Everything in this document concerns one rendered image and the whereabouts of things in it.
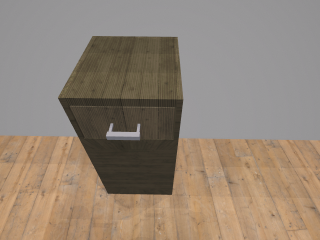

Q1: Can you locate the cabinet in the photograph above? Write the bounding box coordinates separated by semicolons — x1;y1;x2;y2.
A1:
58;36;184;195

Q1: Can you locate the drawer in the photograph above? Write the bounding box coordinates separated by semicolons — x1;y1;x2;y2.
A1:
70;105;175;140

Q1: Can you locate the handle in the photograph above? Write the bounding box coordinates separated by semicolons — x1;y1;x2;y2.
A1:
106;123;141;141

